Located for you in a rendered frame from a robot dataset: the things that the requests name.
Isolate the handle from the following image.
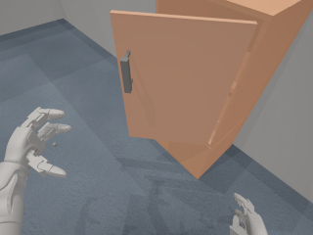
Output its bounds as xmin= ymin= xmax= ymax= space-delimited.
xmin=120 ymin=50 xmax=133 ymax=94

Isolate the robot right hand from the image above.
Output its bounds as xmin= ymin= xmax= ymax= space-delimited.
xmin=229 ymin=193 xmax=268 ymax=235

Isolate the robot left forearm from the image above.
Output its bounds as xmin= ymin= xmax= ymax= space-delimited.
xmin=0 ymin=161 xmax=30 ymax=235

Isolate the cupboard door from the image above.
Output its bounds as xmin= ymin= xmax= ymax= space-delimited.
xmin=110 ymin=10 xmax=258 ymax=146

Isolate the robot left hand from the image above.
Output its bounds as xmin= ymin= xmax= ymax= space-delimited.
xmin=4 ymin=107 xmax=72 ymax=178

